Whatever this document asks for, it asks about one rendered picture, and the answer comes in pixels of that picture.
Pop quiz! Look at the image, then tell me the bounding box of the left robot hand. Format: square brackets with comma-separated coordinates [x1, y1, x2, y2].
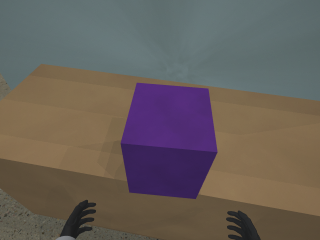
[60, 200, 96, 239]

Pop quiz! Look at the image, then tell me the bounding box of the carton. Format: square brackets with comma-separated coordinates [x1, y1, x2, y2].
[120, 82, 218, 199]

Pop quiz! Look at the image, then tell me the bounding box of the pedestal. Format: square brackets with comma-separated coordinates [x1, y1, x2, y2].
[0, 64, 320, 240]

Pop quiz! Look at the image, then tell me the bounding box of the right robot hand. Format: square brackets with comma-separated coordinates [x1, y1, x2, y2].
[226, 210, 261, 240]

